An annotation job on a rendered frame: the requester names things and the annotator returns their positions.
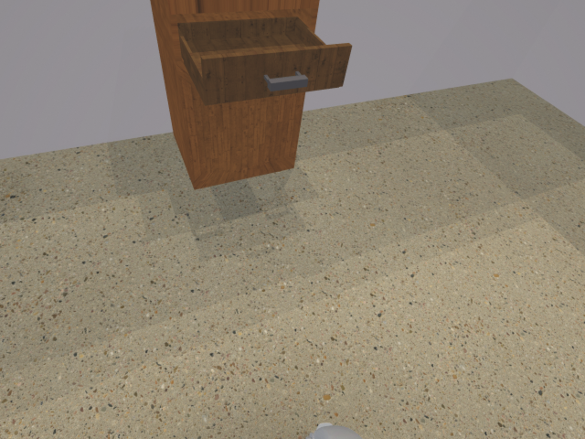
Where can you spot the handle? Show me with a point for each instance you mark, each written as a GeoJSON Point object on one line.
{"type": "Point", "coordinates": [286, 83]}

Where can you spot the drawer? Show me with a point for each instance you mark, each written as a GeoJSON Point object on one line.
{"type": "Point", "coordinates": [227, 60]}

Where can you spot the cabinet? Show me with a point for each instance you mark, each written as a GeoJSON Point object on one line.
{"type": "Point", "coordinates": [226, 142]}

